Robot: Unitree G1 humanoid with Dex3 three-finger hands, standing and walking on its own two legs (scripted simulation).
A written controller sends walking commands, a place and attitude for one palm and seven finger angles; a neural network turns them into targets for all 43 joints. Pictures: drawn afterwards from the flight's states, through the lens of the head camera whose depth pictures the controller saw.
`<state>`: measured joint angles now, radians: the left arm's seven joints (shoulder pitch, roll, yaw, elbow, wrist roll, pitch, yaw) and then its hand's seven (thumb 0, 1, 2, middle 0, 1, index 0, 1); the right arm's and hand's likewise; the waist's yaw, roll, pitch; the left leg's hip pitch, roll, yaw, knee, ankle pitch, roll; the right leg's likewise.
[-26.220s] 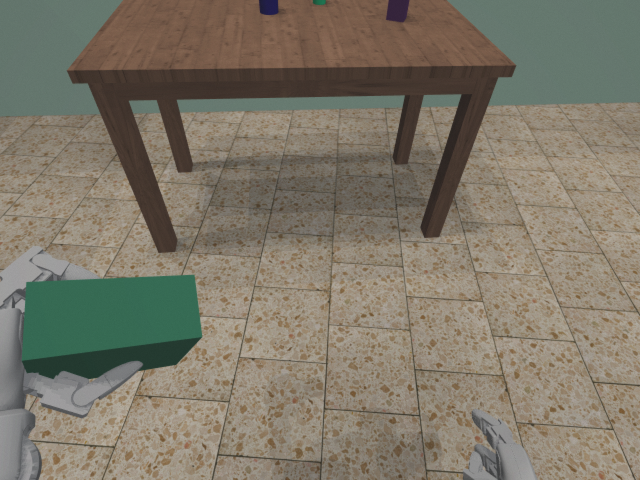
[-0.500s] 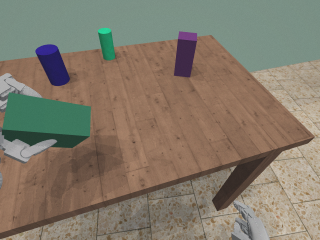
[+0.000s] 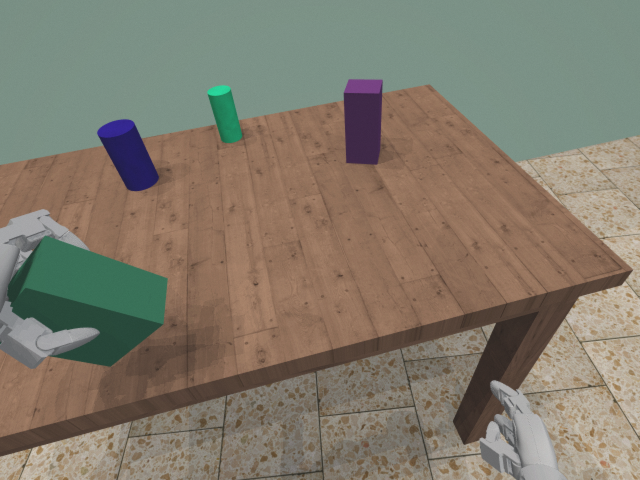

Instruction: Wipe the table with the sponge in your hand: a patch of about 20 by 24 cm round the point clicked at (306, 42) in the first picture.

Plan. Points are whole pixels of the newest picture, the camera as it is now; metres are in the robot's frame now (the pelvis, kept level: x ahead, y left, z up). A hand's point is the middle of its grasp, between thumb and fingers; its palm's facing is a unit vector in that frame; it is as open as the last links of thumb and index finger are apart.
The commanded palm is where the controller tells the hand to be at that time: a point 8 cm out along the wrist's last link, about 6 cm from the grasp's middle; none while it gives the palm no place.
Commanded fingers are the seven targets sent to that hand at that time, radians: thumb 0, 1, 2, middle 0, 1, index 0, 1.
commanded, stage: turn the palm down, sponge in hand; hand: left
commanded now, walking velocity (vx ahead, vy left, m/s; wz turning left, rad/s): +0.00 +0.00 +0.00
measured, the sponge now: (102, 313) +0.23 +0.28 +0.13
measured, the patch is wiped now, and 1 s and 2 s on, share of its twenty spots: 0.00 0.00 0.00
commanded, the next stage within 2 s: move the sponge above the wiping area in 1.58 s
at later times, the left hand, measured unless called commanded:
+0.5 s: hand (64, 299) +0.22 +0.30 +0.18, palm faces +0.21 -0.35 -0.91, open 10.3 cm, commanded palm +0.19 +0.30 +0.25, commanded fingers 0.00 0.10 1.30 -1.20 -1.60 -1.20 -1.60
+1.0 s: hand (70, 285) +0.24 +0.29 +0.18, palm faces +0.12 -0.16 -0.98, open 10.3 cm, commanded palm +0.19 +0.31 +0.27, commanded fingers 0.00 0.10 1.30 -1.20 -1.60 -1.20 -1.60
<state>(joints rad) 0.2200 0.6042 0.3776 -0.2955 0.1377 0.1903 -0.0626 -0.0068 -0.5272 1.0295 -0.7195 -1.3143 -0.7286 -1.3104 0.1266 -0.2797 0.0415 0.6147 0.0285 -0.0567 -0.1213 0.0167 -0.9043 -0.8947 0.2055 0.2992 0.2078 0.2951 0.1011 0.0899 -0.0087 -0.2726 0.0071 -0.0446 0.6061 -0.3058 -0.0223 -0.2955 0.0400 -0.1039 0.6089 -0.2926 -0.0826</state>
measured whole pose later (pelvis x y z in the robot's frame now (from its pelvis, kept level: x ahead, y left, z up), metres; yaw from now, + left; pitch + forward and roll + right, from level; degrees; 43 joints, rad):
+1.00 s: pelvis -0.01 +0.04 +0.01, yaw -3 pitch -5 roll +1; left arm 0.08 0.63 -0.01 -0.45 0.74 0.47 -0.17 0.00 -0.53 1.03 -0.72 -1.31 -0.73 -1.31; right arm 0.03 -0.28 0.08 0.61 0.05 -0.02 -0.11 0.02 -0.90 -0.89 0.21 0.30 0.20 0.30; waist 0.14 0.10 0.03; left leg -0.17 -0.04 0.02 0.48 -0.23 0.03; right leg -0.22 0.00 -0.03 0.52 -0.22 -0.04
